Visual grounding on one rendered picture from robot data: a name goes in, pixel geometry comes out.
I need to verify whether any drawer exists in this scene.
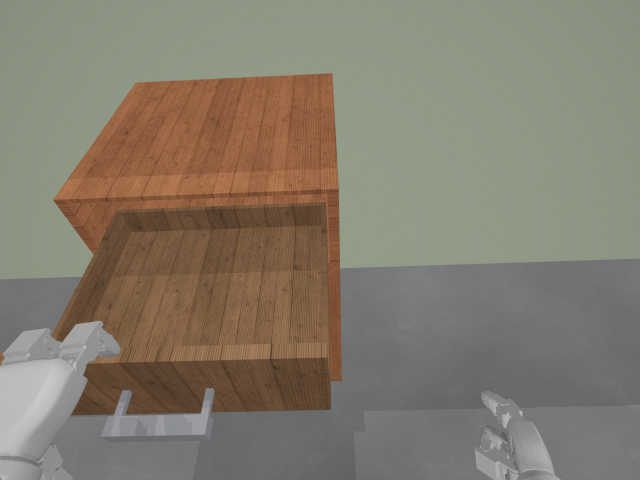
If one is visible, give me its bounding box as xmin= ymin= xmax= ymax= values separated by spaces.
xmin=0 ymin=202 xmax=331 ymax=415

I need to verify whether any cabinet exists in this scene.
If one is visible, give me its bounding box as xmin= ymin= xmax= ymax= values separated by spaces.
xmin=53 ymin=73 xmax=342 ymax=381

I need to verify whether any robot right hand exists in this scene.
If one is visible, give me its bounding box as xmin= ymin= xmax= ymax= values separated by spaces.
xmin=475 ymin=391 xmax=555 ymax=480

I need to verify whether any handle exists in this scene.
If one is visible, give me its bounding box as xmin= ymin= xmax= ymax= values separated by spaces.
xmin=101 ymin=388 xmax=215 ymax=442

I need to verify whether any left robot forearm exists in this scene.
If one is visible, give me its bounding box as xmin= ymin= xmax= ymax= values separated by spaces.
xmin=0 ymin=456 xmax=42 ymax=480

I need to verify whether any robot left hand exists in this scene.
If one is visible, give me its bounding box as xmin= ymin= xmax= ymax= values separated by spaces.
xmin=0 ymin=321 xmax=121 ymax=480

